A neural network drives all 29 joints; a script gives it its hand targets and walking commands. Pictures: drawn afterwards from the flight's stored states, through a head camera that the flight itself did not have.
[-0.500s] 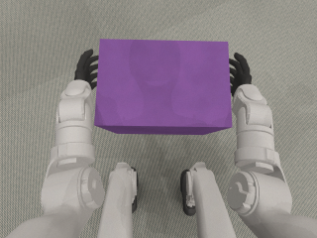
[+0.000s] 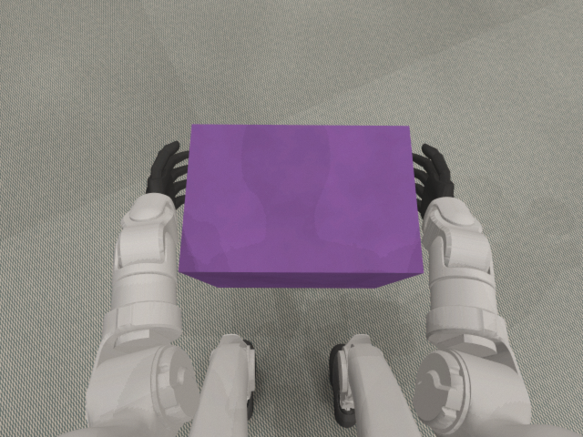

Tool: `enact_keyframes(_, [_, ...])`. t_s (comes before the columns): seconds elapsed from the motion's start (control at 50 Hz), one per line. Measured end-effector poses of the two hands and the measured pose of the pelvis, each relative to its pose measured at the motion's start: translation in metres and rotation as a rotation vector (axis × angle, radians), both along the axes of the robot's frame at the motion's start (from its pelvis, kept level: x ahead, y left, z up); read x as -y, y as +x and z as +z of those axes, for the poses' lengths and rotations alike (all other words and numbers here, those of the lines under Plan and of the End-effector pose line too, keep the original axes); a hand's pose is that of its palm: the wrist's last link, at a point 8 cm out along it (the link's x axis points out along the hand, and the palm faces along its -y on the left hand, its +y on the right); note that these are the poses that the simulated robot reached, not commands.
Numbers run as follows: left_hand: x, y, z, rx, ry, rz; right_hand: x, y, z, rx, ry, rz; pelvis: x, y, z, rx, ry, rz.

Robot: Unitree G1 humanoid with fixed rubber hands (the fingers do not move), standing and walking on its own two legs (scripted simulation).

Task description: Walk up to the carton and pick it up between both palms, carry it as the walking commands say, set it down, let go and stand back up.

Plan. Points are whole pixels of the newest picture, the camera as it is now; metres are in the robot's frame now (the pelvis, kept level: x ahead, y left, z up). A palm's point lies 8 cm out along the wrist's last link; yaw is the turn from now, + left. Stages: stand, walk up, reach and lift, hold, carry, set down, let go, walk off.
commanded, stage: reach and lift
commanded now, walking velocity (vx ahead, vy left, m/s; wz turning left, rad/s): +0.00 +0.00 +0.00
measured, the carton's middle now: (298, 219) +0.41 +0.00 -0.11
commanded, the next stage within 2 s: none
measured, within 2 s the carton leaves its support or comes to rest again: neither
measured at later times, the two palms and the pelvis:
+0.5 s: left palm (141, 189) +0.40 +0.19 +0.03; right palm (467, 191) +0.39 -0.18 +0.04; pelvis +0.02 +0.00 +0.07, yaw +1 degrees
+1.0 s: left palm (115, 182) +0.38 +0.18 +0.10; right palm (514, 191) +0.36 -0.19 +0.11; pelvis +0.04 +0.00 +0.11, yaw +0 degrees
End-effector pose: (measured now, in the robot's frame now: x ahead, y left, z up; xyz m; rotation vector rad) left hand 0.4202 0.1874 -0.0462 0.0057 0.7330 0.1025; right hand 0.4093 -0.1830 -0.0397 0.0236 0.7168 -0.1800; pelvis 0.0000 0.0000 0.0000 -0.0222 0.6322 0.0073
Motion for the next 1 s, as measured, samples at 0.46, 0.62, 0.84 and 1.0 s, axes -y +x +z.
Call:
enact_keyframes(0.46, [0.0, -0.017, 0.071, 0.002, -0.009, 0.003, 0.0, -0.015, 0.074, 0.001, -0.009, 0.006, -0.001, 0.021, 0.062, 0.142, 0.004, 0.008])
enact_keyframes(0.62, [0.001, -0.023, 0.092, 0.009, -0.008, 0.001, 0.001, -0.022, 0.096, 0.006, -0.014, 0.007, -0.003, 0.027, 0.079, 0.202, 0.005, 0.004])
enact_keyframes(0.84, [0.002, -0.033, 0.122, 0.022, -0.004, -0.01, 0.002, -0.036, 0.127, 0.017, -0.021, -0.001, -0.004, 0.035, 0.099, 0.316, 0.01, -0.003])
enact_keyframes(1.0, [0.005, -0.039, 0.146, 0.035, 0.004, -0.022, 0.004, -0.045, 0.15, 0.028, -0.024, -0.008, -0.003, 0.041, 0.11, 0.41, 0.015, -0.005])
